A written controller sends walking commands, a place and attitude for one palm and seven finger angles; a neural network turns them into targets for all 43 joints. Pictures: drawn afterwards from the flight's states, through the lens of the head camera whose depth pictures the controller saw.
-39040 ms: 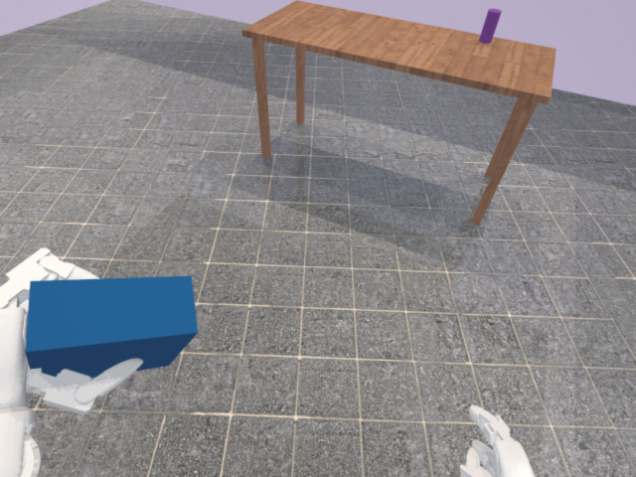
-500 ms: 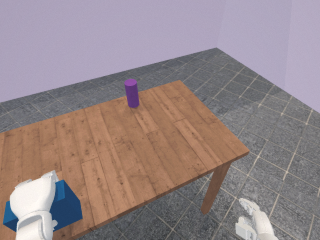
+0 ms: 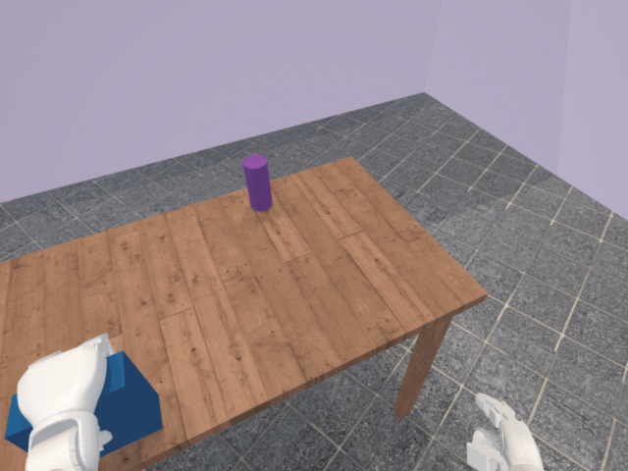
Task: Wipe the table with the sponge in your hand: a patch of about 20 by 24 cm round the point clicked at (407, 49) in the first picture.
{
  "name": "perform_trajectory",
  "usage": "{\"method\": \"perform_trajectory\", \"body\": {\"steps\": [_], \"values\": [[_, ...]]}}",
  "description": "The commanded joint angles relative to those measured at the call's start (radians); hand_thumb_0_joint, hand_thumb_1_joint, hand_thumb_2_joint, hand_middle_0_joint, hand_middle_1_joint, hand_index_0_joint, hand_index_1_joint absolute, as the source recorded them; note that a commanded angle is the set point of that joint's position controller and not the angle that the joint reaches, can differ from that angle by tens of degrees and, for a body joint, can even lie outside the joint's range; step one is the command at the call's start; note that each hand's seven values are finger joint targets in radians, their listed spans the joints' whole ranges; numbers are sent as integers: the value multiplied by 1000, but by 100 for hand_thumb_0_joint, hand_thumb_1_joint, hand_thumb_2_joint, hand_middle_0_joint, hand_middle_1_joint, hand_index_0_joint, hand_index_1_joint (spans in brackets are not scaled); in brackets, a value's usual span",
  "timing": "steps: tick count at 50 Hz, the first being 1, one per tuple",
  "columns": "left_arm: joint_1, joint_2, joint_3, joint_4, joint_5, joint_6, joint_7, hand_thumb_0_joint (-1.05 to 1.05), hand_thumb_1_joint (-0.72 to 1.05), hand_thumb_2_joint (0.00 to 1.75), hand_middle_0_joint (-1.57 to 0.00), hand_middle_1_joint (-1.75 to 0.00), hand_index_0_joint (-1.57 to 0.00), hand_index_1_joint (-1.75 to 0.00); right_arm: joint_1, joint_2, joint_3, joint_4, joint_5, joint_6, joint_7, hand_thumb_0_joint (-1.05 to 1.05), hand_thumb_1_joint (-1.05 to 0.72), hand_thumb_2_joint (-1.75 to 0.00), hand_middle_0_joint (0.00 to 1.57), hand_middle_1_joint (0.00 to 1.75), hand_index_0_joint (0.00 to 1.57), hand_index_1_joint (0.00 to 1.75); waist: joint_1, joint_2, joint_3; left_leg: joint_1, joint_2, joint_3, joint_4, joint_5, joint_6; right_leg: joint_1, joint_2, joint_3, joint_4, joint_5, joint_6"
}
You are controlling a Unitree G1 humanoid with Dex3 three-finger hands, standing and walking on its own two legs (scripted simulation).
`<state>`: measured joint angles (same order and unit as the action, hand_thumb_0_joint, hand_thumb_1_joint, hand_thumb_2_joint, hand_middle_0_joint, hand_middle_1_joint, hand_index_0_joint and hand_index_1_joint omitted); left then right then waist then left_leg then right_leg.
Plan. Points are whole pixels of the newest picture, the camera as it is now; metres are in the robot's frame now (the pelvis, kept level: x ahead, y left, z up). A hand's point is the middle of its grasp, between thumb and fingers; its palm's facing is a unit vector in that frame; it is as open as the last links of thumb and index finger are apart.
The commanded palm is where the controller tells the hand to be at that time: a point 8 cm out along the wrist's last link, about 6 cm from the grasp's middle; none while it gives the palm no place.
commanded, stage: lift the sponge slowly off the table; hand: left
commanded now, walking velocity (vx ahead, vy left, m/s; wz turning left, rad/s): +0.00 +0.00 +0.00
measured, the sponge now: (100, 419) +0.18 +0.32 -0.06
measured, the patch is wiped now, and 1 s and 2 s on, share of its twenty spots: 1.00 1.00 1.00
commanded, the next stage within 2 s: bring the sponge back beside the body in 1.70 s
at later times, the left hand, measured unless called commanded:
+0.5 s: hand (87, 414) +0.17 +0.30 +0.01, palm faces -0.04 -0.14 -0.99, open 9.9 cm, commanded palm +0.15 +0.30 +0.08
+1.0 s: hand (77, 392) +0.18 +0.30 +0.05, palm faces -0.01 -0.13 -0.99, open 9.9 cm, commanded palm +0.16 +0.30 +0.12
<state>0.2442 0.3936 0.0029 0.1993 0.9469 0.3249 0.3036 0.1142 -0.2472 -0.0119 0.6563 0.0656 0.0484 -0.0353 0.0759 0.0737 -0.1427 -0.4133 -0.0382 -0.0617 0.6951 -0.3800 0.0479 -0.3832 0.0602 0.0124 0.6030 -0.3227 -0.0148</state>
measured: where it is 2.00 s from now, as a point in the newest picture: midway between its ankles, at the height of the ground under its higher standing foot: outside the picture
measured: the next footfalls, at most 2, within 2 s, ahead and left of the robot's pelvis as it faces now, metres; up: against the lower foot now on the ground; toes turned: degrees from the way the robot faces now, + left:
none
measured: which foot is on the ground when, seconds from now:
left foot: down 0.00-1.00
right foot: down 0.00-1.00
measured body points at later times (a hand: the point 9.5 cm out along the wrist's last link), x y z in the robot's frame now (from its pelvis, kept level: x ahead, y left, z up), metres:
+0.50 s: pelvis +0.00 +0.01 +0.01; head -0.02 -0.01 +0.46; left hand +0.17 +0.31 +0.06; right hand +0.25 -0.19 -0.06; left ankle -0.02 +0.09 -0.72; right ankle -0.01 -0.12 -0.72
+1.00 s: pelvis -0.01 -0.01 +0.02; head -0.04 -0.03 +0.46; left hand +0.18 +0.31 +0.10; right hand +0.23 -0.21 -0.06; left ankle -0.02 +0.09 -0.72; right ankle -0.01 -0.12 -0.72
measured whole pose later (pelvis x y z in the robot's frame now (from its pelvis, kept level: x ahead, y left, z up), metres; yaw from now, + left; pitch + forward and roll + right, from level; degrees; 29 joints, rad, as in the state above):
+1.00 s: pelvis -0.01 -0.01 +0.02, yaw +0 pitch -2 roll -1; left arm 0.22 0.41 -0.04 0.03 0.93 0.38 0.14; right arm 0.04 -0.24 0.03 0.69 0.05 0.05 -0.05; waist 0.12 0.08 -0.06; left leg -0.18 -0.04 -0.06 0.52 -0.29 0.04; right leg -0.16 0.05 0.02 0.44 -0.24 -0.02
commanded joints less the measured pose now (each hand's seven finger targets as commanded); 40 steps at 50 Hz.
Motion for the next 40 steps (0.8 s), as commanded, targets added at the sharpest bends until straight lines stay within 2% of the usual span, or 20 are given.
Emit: {"method": "perform_trajectory", "body": {"steps": [1,3,7,8,11,13,16,18,20,21,23,24,28,30,31,33,34,35,36,40], "values": [[-77,104,22,-163,-17,-6,-1,0,10,130,-120,-160,-120,-160,-196,-107,-34,-176,-5,-63,-4,0,-90,-90,20,30,20,30,8,-27,-74,79,19,-47,-117,293,1,62,1,-10,-72,236,-66],[-98,138,53,-189,-12,-1,1,0,10,130,-120,-160,-120,-160,-200,-110,-35,-174,-6,-64,-6,0,-90,-90,20,30,20,30,21,-22,-91,99,21,-58,-128,305,0,75,3,-5,-77,227,-70],[-60,117,30,-240,-3,1,-6,0,10,130,-120,-160,-120,-160,-205,-102,-35,-177,-10,-65,-2,0,-90,-90,20,30,20,30,26,-28,-121,133,22,-53,-124,363,-2,108,-2,-5,-77,291,-70],[-62,143,51,-246,-7,6,-9,0,10,130,-120,-160,-120,-160,-211,-106,-32,-177,-11,-63,-3,0,-90,-90,20,30,20,30,29,-20,-107,131,21,-59,-134,358,-3,113,0,5,-84,287,-73],[-76,128,31,-280,8,10,-15,0,10,130,-120,-160,-120,-160,-215,-99,-29,-180,-15,-60,-1,0,-90,-90,20,30,20,30,27,-13,-90,139,24,-55,-141,368,-3,116,-1,-3,-86,279,-73],[-78,177,72,-318,17,14,-15,0,10,130,-120,-160,-120,-160,-223,-102,-29,-177,-19,-56,-1,0,-90,-90,20,30,20,30,42,20,-119,168,22,-59,-143,406,-5,144,-1,13,-91,319,-79],[-92,156,47,-344,30,14,-19,0,10,130,-120,-160,-120,-160,-228,-96,-25,-175,-22,-52,1,0,-90,-90,20,30,20,30,30,15,-91,174,25,-59,-147,411,-6,135,-1,8,-97,312,-79],[-76,190,75,-391,34,16,-18,0,10,130,-120,-160,-120,-160,-237,-98,-23,-181,-25,-52,2,0,-90,-90,20,30,20,30,49,37,-107,186,26,-68,-159,422,-9,158,1,15,-102,305,-83],[-111,168,46,-416,48,14,-17,0,10,130,-120,-160,-120,-160,-237,-90,-20,-179,-25,-54,4,0,-90,-90,20,30,20,30,38,62,-100,200,32,-73,-158,432,-12,143,2,2,-98,288,-83],[-95,156,40,-410,43,14,-17,0,10,130,-120,-160,-120,-160,-237,-90,-23,-178,-26,-56,3,0,-90,-90,20,30,20,30,37,33,-101,203,30,-66,-156,423,-8,145,3,5,-103,290,-82],[-97,207,86,-421,42,21,-16,0,10,130,-120,-160,-120,-160,-249,-96,-21,-171,-27,-50,0,0,-90,-90,20,30,20,30,51,40,-107,213,28,-73,-170,419,-12,171,3,28,-118,301,-87],[-96,162,44,-438,35,20,-19,0,10,130,-120,-160,-120,-160,-250,-88,-20,-181,-25,-53,0,0,-90,-90,20,30,20,30,39,41,-100,209,28,-60,-170,412,-8,169,0,15,-116,297,-82],[-115,213,90,-403,22,44,-40,0,10,130,-120,-160,-120,-160,-271,-99,-14,-162,-23,-43,-6,0,-90,-90,20,30,20,30,49,13,-60,212,22,-68,-197,372,-6,188,0,40,-154,270,-86],[-141,180,49,-423,26,46,-54,0,10,130,-120,-160,-120,-160,-275,-91,-10,-167,-19,-48,-5,0,-90,-90,20,30,20,30,45,33,-70,224,24,-66,-205,376,-4,190,-1,16,-153,252,-83],[-131,162,30,-414,21,46,-63,0,10,130,-120,-160,-120,-160,-276,-91,-11,-167,-20,-50,-6,0,-90,-90,20,30,20,30,38,33,-42,220,25,-61,-208,370,-3,181,1,18,-158,241,-84],[-142,199,59,-420,16,47,-77,0,10,130,-120,-160,-120,-160,-285,-98,-8,-165,-21,-52,-8,0,-90,-90,20,30,20,30,47,24,-45,234,24,-71,-221,362,-2,199,2,31,-175,237,-85],[-130,190,51,-420,14,44,-82,0,10,130,-120,-160,-120,-160,-275,-95,-10,-168,-21,-52,-10,0,-90,-90,20,30,20,30,43,41,-42,219,22,-61,-225,343,0,204,1,22,-173,215,-83],[-175,192,48,-410,20,42,-89,0,10,130,-120,-160,-120,-160,-276,-94,-4,-161,-20,-54,-10,0,-90,-90,20,30,20,30,37,12,-38,221,20,-67,-228,342,0,200,0,20,-180,221,-82],[-160,197,56,-394,21,43,-92,0,10,130,-120,-160,-120,-160,-279,-97,-6,-159,-22,-52,-10,0,-90,-90,20,30,20,30,42,17,-15,218,22,-65,-234,334,0,196,1,24,-186,206,-83],[-225,209,55,-433,32,32,-98,0,10,130,-120,-160,-120,-160,-285,-95,-4,-160,-21,-62,-12,0,-90,-90,20,30,20,30,45,53,-48,238,19,-65,-247,333,-1,220,0,26,-191,207,-85]]}}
